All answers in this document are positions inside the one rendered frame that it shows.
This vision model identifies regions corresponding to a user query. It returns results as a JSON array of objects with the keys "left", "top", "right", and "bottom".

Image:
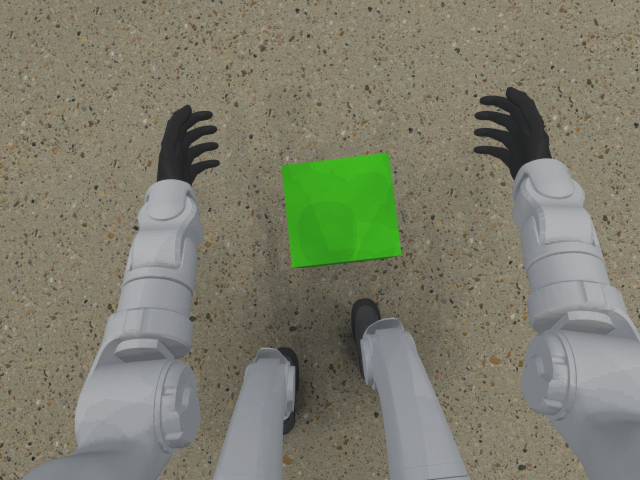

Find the right robot shin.
[{"left": 362, "top": 318, "right": 417, "bottom": 350}]

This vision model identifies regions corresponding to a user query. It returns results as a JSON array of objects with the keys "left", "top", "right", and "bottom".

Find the carton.
[{"left": 281, "top": 153, "right": 402, "bottom": 268}]

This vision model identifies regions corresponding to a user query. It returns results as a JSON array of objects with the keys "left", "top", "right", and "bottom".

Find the left robot forearm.
[{"left": 75, "top": 179, "right": 204, "bottom": 444}]

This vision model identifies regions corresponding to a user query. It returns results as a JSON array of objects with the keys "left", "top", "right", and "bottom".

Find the robot left upper arm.
[{"left": 21, "top": 358, "right": 201, "bottom": 480}]

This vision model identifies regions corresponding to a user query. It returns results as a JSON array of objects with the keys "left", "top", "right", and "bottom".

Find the right robot forearm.
[{"left": 512, "top": 158, "right": 640, "bottom": 343}]

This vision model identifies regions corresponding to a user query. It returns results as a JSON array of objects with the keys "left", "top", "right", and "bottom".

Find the robot right hand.
[{"left": 474, "top": 87, "right": 552, "bottom": 180}]

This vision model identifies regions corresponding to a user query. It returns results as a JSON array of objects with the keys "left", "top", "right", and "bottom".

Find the left robot thigh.
[{"left": 213, "top": 358, "right": 295, "bottom": 480}]

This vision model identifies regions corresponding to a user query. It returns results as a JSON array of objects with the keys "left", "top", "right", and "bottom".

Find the robot right upper arm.
[{"left": 521, "top": 329, "right": 640, "bottom": 480}]

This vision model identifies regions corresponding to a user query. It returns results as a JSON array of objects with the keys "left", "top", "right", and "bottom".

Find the robot left hand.
[{"left": 157, "top": 105, "right": 220, "bottom": 186}]

